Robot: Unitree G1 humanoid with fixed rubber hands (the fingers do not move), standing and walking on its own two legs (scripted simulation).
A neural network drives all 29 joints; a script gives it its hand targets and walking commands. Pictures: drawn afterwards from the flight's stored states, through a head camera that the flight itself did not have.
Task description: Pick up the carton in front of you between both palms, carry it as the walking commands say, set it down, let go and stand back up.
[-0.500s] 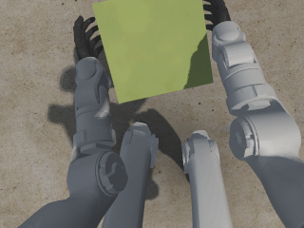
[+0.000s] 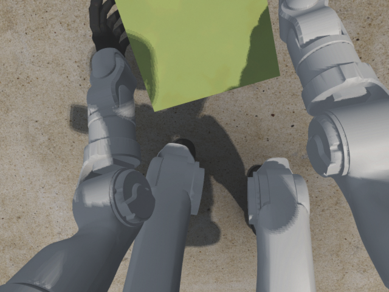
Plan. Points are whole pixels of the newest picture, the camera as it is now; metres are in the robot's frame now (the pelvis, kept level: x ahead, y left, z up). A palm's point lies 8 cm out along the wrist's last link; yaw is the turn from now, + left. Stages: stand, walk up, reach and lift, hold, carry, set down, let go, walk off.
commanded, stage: set down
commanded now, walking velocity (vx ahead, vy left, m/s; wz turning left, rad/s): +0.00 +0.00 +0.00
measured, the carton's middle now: (201, 36) +0.52 +0.07 -0.26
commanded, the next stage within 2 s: none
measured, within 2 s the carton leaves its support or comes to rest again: rests again in 0.56 s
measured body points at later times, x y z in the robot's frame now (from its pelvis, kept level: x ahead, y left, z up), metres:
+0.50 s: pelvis +0.00 +0.00 -0.01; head +0.36 -0.03 +0.26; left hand +0.48 +0.22 -0.18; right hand +0.56 -0.08 -0.19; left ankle +0.13 +0.15 -0.37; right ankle +0.08 -0.10 -0.37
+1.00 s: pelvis +0.00 +0.00 -0.02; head +0.37 -0.04 +0.24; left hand +0.49 +0.22 -0.20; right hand +0.56 -0.09 -0.22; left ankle +0.13 +0.15 -0.37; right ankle +0.08 -0.10 -0.37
